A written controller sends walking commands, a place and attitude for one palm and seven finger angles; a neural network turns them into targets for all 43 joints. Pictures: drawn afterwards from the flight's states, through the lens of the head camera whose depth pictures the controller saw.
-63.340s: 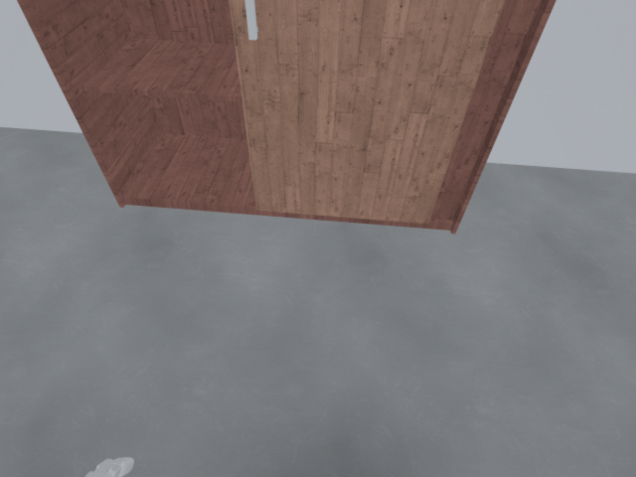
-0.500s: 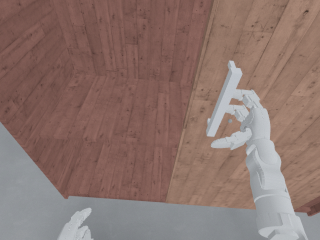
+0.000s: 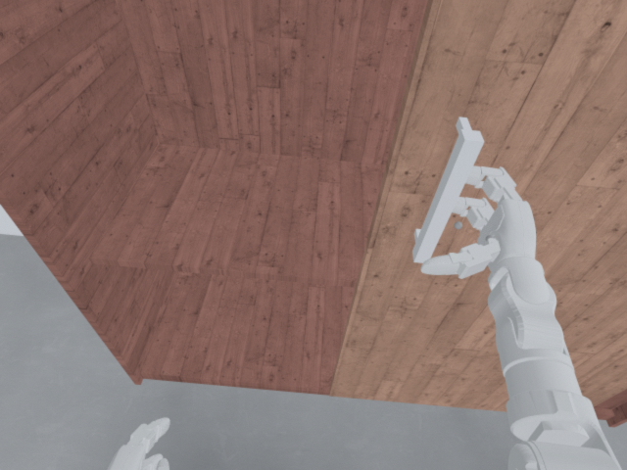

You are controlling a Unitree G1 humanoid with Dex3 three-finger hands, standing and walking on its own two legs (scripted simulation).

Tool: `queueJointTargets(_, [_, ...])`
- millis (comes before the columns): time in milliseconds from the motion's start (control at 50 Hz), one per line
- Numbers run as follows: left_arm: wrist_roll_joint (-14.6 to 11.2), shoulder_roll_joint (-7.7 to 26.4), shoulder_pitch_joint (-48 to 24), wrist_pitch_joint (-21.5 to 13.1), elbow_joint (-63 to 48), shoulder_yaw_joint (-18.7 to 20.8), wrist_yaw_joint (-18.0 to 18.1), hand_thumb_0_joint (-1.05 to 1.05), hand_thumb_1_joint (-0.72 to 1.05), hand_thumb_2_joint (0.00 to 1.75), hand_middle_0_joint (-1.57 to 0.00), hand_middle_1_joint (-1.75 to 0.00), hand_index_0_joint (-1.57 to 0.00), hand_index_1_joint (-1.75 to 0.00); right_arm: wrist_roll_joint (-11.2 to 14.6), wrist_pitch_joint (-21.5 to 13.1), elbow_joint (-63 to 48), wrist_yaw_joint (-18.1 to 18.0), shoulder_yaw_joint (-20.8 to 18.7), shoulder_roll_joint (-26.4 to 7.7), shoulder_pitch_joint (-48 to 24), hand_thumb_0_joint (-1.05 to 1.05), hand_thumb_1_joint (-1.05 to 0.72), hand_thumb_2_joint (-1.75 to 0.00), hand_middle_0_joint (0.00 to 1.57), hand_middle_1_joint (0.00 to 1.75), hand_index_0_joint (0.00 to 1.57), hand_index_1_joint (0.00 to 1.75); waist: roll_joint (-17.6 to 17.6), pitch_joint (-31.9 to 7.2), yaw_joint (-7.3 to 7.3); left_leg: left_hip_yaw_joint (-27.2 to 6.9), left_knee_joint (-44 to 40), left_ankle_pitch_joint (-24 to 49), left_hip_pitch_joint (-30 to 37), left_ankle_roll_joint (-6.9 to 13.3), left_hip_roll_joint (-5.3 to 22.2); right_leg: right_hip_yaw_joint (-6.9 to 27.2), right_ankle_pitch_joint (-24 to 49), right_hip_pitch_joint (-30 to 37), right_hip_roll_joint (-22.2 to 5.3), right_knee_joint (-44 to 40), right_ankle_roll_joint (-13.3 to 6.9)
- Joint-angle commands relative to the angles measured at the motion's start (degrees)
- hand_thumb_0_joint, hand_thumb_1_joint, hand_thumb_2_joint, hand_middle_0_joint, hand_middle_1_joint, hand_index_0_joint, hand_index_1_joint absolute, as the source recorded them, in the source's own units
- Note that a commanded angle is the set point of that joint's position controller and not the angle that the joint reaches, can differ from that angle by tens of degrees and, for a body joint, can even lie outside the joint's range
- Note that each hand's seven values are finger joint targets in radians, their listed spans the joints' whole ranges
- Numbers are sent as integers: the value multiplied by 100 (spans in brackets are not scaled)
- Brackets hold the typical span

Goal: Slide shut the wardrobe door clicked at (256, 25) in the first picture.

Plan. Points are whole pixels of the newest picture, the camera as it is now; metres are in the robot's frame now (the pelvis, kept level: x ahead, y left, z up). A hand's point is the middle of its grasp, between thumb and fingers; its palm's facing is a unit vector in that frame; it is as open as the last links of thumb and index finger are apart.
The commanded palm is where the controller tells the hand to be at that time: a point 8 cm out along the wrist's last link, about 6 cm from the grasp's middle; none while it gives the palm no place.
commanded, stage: feel for the door with the fingertips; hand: right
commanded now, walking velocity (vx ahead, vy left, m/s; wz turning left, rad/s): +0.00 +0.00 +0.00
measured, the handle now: (439, 196) +0.45 -0.12 +0.14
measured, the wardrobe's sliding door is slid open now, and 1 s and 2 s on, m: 0.59 0.59 0.59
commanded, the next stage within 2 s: slide the fingers in behind the handle in 0.02 s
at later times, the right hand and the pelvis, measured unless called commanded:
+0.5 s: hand (459, 222) +0.41 -0.14 +0.14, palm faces +0.03 +1.00 -0.02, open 13.8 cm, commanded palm +0.39 -0.17 +0.13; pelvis -0.03 -0.01 -0.01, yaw -1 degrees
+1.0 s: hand (459, 222) +0.41 -0.14 +0.14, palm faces +0.03 +1.00 -0.03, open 13.8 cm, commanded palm +0.40 -0.17 +0.13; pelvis -0.03 -0.01 -0.01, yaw -1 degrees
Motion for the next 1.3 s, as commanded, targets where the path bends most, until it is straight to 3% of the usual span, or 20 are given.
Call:
queueJointTargets(0, [20, 611, -200, -287, -668, 223, 63, 0, 90, 90, -20, -30, -20, -30, 2, -580, -1056, -58, -239, -962, -2798, 0, 50, -30, 30, 120, 30, 120, 374, -1459, 70, 40, -382, 1620, 405, 61, -105, -112, 1159, 501, 211, -279, -220])
queueJointTargets(80, [12, 636, -86, -302, -513, 230, 57, 0, 90, 90, -20, -30, -20, -30, -48, -669, -653, -112, -65, -834, -3427, 0, 50, -30, 30, 120, 30, 120, 316, -1284, 256, 44, -428, 1257, 56, 47, -124, -75, 886, 469, 192, -259, -221])
queueJointTargets(160, [23, 651, -2, -353, -461, 257, 38, 0, 90, 90, -20, -30, -20, -30, -107, -818, -398, -135, 15, -716, -3506, 0, 50, -30, 30, 120, 30, 120, 326, -1491, 224, 58, -389, 1037, -2, 77, -137, -17, 787, 508, 183, -267, -219])
queueJointTargets(220, [19, 681, 63, -380, -372, 256, 35, 0, 90, 90, -20, -30, -20, -30, -110, -885, -110, -158, 69, -707, -3883, 0, 50, -30, 30, 120, 30, 120, 463, -1294, 327, 71, -427, 727, -217, 66, -143, 25, 512, 396, 174, -282, -225])
queueJointTargets(240, [35, 689, 88, -382, -360, 269, 28, 0, 90, 90, -20, -30, -20, -30, -135, -928, -87, -186, -22, -790, -3849, 0, 50, -30, 30, 120, 30, 120, 452, -1366, 265, 60, -421, 714, -146, 74, -137, 15, 528, 368, 176, -271, -230])
queueJointTargets(300, [15, 674, 89, -424, -352, 256, 19, 0, 90, 90, -20, -30, -20, -30, -144, -979, 126, -170, 206, -534, -4064, 0, 50, -30, 30, 120, 30, 120, 441, -1271, 356, 73, -405, 527, -357, 65, -147, 38, 327, 362, 169, -279, -225])
queueJointTargets(340, [30, 708, 144, -430, -311, 258, 18, 0, 90, 90, -20, -30, -20, -30, -201, -1035, 209, -207, 103, -692, -4127, 0, 50, -30, 30, 120, 30, 120, 321, -1307, 316, 82, -364, 439, -372, 94, -138, 72, 277, 345, 173, -281, -215])
queueJointTargets(380, [15, 678, 122, -470, -339, 251, 6, 0, 90, 90, -20, -30, -20, -30, -182, -1064, 223, -203, 303, -448, -4283, 0, 50, -30, 30, 120, 30, 120, 313, -1306, 376, 81, -353, 386, -468, 75, -143, 82, 188, 343, 168, -280, -211])
queueJointTargets(460, [19, 703, 169, -520, -323, 267, -5, 0, 90, 90, -20, -30, -20, -30, -191, -1106, 391, -242, 251, -447, -4179, 0, 50, -30, 30, 120, 30, 120, 459, -1378, 333, 97, -308, 296, -491, 85, -153, 115, 102, 318, 157, -265, -205])
queueJointTargets(600, [12, 677, 171, -620, -301, 265, -31, 0, 90, 90, -20, -30, -20, -30, -217, -1172, 277, -302, 698, 26, -4582, 0, 50, -30, 30, 120, 30, 120, 185, -1352, 435, 133, -207, 267, -767, 103, -153, 184, 41, 457, 146, -245, -165])
queueJointTargets(700, [7, 728, 236, -632, -237, 249, 21, 0, 90, 90, -20, -30, -20, -30, -243, -1129, 632, -348, 546, -217, -4768, 0, 50, -30, 30, 120, 30, 120, 566, -1182, 501, 89, -249, 22, -828, 63, -140, 178, -296, 178, 161, -236, -208])
queueJointTargets(720, [3, 711, 230, -649, -230, 238, 22, 0, 90, 90, -20, -30, -20, -30, -245, -1131, 622, -329, 590, -177, -4834, 0, 50, -30, 30, 120, 30, 120, 364, -1163, 508, 80, -245, 28, -868, 72, -131, 164, -302, 212, 175, -233, -205])
queueJointTargets(740, [26, 739, 269, -641, -218, 247, 31, 0, 90, 90, -20, -30, -20, -30, -286, -1154, 643, -353, 359, -459, -4795, 0, 50, -30, 30, 120, 30, 120, 410, -1249, 420, 88, -217, 57, -743, 96, -117, 199, -238, 180, 183, -233, -196])
queueJointTargets(780, [17, 704, 266, -651, -245, 238, 27, 0, 90, 90, -20, -30, -20, -30, -278, -1130, 597, -309, 573, -191, -4837, 0, 50, -30, 30, 120, 30, 120, 352, -1350, 489, 102, -190, 208, -814, 85, -128, 195, -60, 328, 171, -197, -194])
queueJointTargets(960, [4, 697, 263, -660, -290, 217, 35, 0, 90, 90, -20, -30, -20, -30, -217, -1098, 716, -241, 567, -168, -4723, 0, 50, -30, 30, 120, 30, 120, 388, -1238, 483, 99, -211, 112, -833, 80, -134, 196, -186, 211, 188, -196, -202])
queueJointTargets(1040, [25, 743, 277, -644, -294, 214, 55, 0, 90, 90, -20, -30, -20, -30, -209, -1101, 822, -235, 213, -599, -4636, 0, 50, -30, 30, 120, 30, 120, 494, -1240, 386, 54, -254, 21, -682, 77, -115, 172, -260, 35, 214, -196, -223])
queueJointTargets(1100, [-8, 704, 234, -627, -338, 191, 67, 0, 90, 90, -20, -30, -20, -30, -181, -1092, 827, -139, 330, -503, -4671, 0, 50, -30, 30, 120, 30, 120, 377, -1189, 441, 26, -285, -21, -737, 61, -119, 131, -328, 29, 211, -192, -225])
queueJointTargets(1120, [-12, 714, 254, -625, -324, 186, 72, 0, 90, 90, -20, -30, -20, -30, -161, -1077, 924, -130, 301, -521, -4665, 0, 50, -30, 30, 120, 30, 120, 569, -1058, 455, 49, -297, -98, -763, 57, -123, 155, -432, -51, 199, -217, -225])
queueJointTargets(1140, [2, 749, 258, -611, -328, 183, 83, 0, 90, 90, -20, -30, -20, -30, -160, -1073, 1012, -142, 112, -739, -4562, 0, 50, -30, 30, 120, 30, 120, 571, -1031, 383, 30, -308, -158, -688, 63, -110, 138, -456, -168, 214, -211, -229])
queueJointTargets(1280, [-27, 747, 278, -589, -373, 182, 103, 0, 90, 90, -20, -30, -20, -30, -117, -1031, 1044, -47, 59, -844, -4542, 0, 50, -30, 30, 120, 30, 120, 584, -1087, 434, -20, -355, -210, -698, 29, -108, 98, -493, -191, 207, -187, -246])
